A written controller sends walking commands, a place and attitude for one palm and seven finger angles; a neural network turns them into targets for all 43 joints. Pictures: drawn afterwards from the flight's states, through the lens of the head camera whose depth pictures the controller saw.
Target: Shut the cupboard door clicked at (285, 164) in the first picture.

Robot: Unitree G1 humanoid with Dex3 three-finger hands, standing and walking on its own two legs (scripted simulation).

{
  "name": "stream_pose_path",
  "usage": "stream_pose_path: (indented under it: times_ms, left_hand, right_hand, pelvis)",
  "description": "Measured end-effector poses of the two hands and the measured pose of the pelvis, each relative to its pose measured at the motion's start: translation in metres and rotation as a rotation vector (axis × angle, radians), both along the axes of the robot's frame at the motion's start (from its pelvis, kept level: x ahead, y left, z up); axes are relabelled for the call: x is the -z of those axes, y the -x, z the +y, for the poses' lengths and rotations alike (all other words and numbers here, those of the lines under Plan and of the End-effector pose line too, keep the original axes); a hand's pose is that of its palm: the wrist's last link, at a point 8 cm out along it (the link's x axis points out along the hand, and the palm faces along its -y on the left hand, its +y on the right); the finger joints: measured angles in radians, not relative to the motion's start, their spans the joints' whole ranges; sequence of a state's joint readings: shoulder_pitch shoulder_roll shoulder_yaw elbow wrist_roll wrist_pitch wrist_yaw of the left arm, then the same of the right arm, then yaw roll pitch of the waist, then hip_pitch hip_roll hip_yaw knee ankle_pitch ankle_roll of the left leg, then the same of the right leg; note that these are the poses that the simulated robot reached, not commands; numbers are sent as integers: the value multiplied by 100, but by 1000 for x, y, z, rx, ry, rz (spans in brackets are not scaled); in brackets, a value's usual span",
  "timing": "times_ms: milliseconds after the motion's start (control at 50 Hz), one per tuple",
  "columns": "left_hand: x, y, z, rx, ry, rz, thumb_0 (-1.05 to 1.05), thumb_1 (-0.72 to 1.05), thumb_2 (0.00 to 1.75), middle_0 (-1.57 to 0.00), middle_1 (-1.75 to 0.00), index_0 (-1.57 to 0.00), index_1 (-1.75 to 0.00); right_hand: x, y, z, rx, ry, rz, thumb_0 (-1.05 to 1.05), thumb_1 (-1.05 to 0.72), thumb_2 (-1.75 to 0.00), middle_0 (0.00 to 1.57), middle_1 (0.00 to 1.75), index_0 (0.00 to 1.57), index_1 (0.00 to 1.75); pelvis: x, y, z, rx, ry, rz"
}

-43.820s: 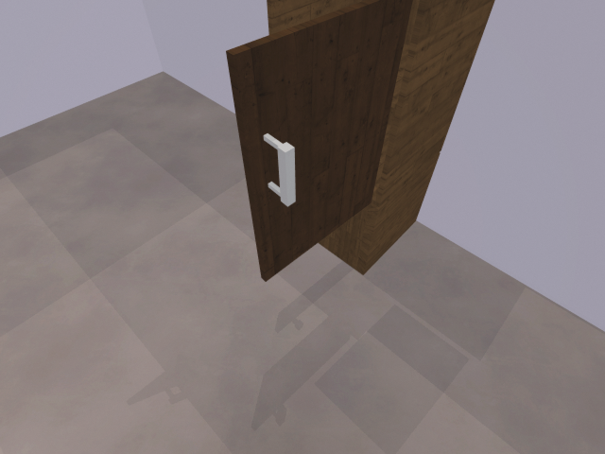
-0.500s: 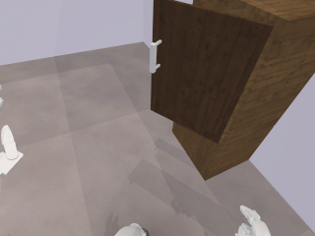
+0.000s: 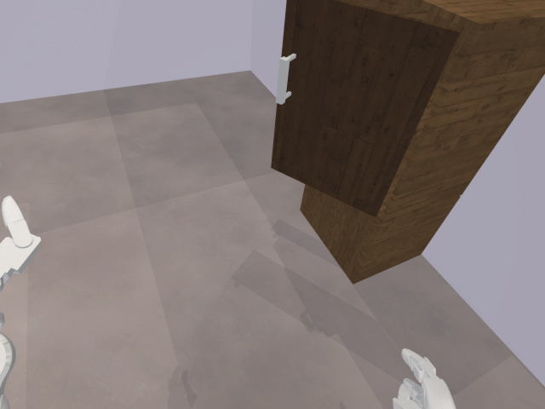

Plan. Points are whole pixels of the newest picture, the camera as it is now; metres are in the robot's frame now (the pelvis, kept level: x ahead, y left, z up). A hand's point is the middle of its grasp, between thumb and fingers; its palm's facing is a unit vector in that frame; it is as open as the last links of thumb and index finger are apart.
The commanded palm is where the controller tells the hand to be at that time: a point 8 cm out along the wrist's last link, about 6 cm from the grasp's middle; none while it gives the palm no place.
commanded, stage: stop stepping back and stand still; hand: left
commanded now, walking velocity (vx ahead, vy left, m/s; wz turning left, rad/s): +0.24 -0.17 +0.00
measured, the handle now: (286, 78) +0.96 +0.05 +0.05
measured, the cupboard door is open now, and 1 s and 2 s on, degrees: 31 31 31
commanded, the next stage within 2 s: let the arm hang, fingers relaxed in 1.18 s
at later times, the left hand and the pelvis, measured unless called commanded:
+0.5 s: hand (24, 282) +0.18 +0.28 +0.17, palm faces +0.43 -0.83 -0.35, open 7.4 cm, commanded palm +0.12 +0.32 +0.19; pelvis -0.03 +0.03 +0.01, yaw -2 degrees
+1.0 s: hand (59, 254) +0.23 +0.27 +0.16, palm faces +0.34 -0.83 -0.45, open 7.4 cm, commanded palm +0.17 +0.32 +0.19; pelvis +0.00 +0.03 +0.01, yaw -4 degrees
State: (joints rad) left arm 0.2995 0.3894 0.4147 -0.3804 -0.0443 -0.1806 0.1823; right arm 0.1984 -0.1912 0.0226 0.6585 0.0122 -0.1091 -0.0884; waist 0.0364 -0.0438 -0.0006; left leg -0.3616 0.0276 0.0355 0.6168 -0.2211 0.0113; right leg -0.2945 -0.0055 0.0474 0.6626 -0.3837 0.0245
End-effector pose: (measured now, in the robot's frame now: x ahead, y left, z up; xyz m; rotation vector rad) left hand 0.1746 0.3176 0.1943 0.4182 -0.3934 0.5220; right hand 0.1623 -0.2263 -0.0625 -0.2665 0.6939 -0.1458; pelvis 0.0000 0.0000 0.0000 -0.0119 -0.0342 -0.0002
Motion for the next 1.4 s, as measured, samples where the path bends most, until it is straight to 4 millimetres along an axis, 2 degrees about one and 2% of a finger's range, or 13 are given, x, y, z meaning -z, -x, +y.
stream_pose_path:
  times_ms: [120,220,300,380,540,700,780,960,1100,1240,1280,1320,1400]
  left_hand:
    - [1,12,-31,156,-50,165,1,89,90,-21,-30,-20,-30]
    - [-18,45,-54,256,-205,154,1,89,90,-21,-30,-21,-30]
    - [-29,57,-34,173,-212,121,1,88,90,-22,-30,-21,-30]
    - [-17,52,-6,60,-127,138,1,89,90,-22,-30,-21,-30]
    - [14,26,-1,128,-18,132,1,89,90,-21,-30,-20,-30]
    - [-24,10,-4,170,-201,104,1,89,90,-21,-30,-21,-30]
    - [-24,5,-6,143,-195,159,1,89,90,-21,-30,-21,-30]
    - [19,-12,-4,119,-52,308,1,89,90,-21,-30,-21,-30]
    - [-1,-19,-5,177,-98,200,1,89,90,-22,-30,-21,-30]
    - [-6,-11,12,168,-141,219,1,89,90,-22,-30,-21,-30]
    - [-1,-6,18,150,-125,245,1,89,90,-21,-30,-21,-30]
    - [28,-9,25,155,-87,341,1,89,90,-21,-30,-20,-30]
    - [146,-2,27,141,124,814,0,90,90,-20,-30,-20,-30]
  right_hand:
    - [-11,63,-1,96,-58,6,1,-90,-90,20,30,21,30]
    - [6,105,-20,137,-37,104,1,-90,-90,21,30,21,30]
    - [12,133,-32,194,-20,184,1,-90,-90,20,30,20,30]
    - [14,143,-35,226,0,194,1,-90,-90,20,30,20,30]
    - [14,106,-11,183,54,131,1,-91,-90,20,30,20,30]
    - [2,46,37,70,-84,12,1,-90,-90,20,30,20,30]
    - [7,30,44,49,-142,19,1,-90,-90,20,30,21,30]
    - [9,26,17,117,-68,92,1,-90,-90,20,30,21,30]
    - [-8,29,4,160,-7,58,1,-91,-90,20,30,20,30]
    - [-9,38,15,181,-29,38,1,-91,-90,20,30,20,30]
    - [-6,42,21,176,-38,48,1,-91,-90,20,30,20,30]
    - [3,45,27,117,-63,60,1,-91,-90,20,30,20,30]
    - [31,55,33,45,-87,153,1,-90,-90,20,30,20,30]
  pelvis:
    - [-14,29,-1,45,2,23]
    - [-8,48,-4,76,-14,38]
    - [-14,49,0,84,-23,25]
    - [-18,44,9,77,-28,25]
    - [-3,32,34,44,-10,7]
    - [-8,25,29,71,-13,28]
    - [-11,15,27,81,-2,57]
    - [-12,-3,28,77,-14,57]
    - [-13,-2,33,79,-7,52]
    - [-14,2,44,86,0,55]
    - [-15,5,47,86,1,54]
    - [-13,10,52,71,3,59]
    - [-8,23,65,60,1,60]
